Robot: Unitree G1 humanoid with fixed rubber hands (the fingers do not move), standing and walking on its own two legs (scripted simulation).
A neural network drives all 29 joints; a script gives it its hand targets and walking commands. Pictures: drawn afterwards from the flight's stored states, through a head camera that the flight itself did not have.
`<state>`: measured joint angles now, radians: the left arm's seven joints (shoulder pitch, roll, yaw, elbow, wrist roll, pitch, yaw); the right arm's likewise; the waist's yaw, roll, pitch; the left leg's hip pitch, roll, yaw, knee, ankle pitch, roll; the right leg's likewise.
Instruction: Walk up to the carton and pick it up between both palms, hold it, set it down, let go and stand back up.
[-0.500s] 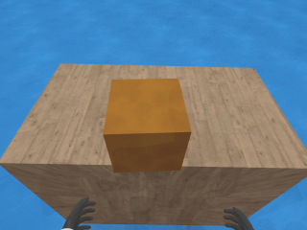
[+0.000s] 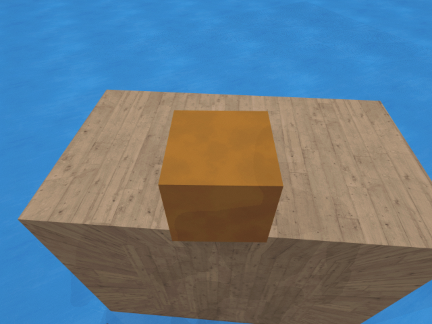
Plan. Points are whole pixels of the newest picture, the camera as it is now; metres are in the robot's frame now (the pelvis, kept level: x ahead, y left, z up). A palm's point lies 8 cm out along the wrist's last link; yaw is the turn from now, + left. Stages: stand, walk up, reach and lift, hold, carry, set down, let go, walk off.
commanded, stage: stand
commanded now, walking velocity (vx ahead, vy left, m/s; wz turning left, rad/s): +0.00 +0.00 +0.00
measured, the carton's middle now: (220, 175) +0.42 +0.02 +0.05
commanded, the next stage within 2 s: none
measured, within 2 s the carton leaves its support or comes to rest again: neither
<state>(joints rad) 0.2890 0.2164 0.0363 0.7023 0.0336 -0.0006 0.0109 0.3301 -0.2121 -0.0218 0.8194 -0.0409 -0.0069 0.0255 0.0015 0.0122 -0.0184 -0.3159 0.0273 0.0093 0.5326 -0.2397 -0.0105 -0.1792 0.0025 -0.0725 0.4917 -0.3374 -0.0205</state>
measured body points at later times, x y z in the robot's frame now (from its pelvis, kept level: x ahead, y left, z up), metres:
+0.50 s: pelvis -0.01 +0.00 +0.00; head -0.01 +0.01 +0.45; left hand -0.04 +0.24 -0.15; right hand +0.00 -0.23 -0.15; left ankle +0.02 +0.12 -0.73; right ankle -0.05 -0.10 -0.74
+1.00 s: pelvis -0.01 +0.00 +0.00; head -0.01 +0.00 +0.45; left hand -0.08 +0.20 -0.16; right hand -0.03 -0.21 -0.16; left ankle +0.02 +0.12 -0.73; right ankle -0.05 -0.10 -0.74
